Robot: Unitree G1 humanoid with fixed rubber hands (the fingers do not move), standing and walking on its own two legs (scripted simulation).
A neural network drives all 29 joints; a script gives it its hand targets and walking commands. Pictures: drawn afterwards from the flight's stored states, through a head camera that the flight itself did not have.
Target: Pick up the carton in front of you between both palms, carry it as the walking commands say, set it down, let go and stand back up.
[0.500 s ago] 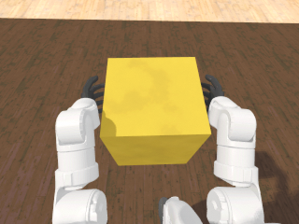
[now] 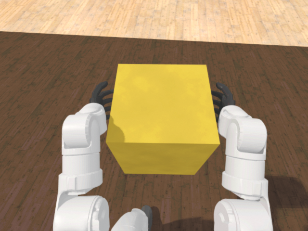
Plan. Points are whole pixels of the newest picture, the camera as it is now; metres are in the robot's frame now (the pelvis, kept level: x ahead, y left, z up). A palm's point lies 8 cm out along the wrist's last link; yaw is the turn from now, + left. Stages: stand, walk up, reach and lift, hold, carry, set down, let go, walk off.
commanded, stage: carry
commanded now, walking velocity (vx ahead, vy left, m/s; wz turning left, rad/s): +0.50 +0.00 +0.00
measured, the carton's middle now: (160, 125) +0.37 +0.02 +0.04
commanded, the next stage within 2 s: none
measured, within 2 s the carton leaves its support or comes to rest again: neither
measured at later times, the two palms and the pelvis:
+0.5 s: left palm (132, 43) +0.69 +0.14 +0.06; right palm (218, 46) +0.67 -0.16 +0.07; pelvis +0.32 +0.01 -0.05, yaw +0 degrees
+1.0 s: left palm (136, 13) +0.97 +0.17 +0.02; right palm (201, 14) +0.99 -0.13 +0.02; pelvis +0.62 +0.00 -0.09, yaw +0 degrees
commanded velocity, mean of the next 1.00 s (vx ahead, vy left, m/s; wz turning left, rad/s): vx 0.50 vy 0.00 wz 0.00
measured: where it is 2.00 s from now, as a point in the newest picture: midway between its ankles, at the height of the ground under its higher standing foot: (161, 100)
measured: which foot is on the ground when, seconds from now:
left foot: up 0.00-0.04, down 0.06-0.58, up 0.60-1.00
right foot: down 0.00-0.08, up 0.10-0.54, down 0.56-1.00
